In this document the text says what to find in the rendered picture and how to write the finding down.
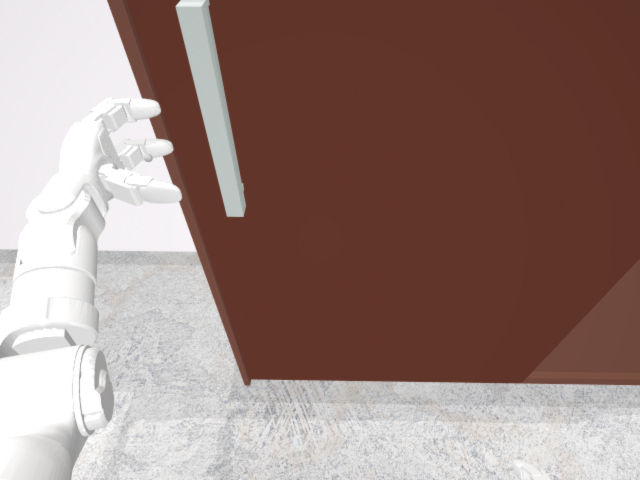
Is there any left robot upper arm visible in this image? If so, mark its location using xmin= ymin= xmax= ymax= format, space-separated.
xmin=0 ymin=344 xmax=114 ymax=480

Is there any handle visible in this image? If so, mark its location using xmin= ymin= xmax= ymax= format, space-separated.
xmin=175 ymin=0 xmax=246 ymax=217

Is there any left robot forearm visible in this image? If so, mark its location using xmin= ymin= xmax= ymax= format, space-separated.
xmin=0 ymin=171 xmax=109 ymax=359

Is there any wardrobe door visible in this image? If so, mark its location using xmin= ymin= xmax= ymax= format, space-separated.
xmin=126 ymin=0 xmax=640 ymax=383
xmin=534 ymin=259 xmax=640 ymax=373

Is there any robot left hand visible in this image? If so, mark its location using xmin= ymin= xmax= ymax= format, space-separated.
xmin=59 ymin=97 xmax=182 ymax=206

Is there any robot right hand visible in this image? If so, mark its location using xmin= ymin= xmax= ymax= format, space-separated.
xmin=512 ymin=459 xmax=551 ymax=480

